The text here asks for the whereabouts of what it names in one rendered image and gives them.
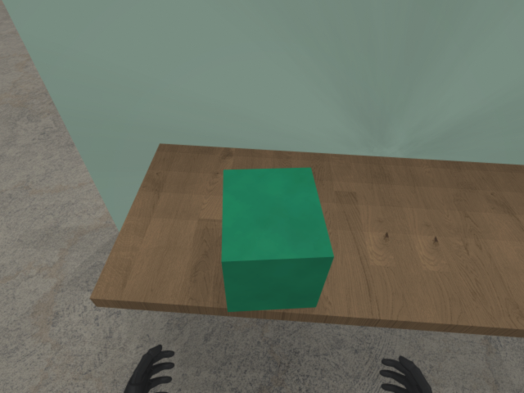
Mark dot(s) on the table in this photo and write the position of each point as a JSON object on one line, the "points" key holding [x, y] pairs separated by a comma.
{"points": [[431, 245]]}

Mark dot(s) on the carton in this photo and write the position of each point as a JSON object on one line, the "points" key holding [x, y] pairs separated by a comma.
{"points": [[276, 252]]}

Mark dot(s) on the right robot hand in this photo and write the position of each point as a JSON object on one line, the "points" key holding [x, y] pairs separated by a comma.
{"points": [[413, 380]]}

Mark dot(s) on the left robot hand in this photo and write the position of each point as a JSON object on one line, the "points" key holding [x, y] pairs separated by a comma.
{"points": [[140, 381]]}

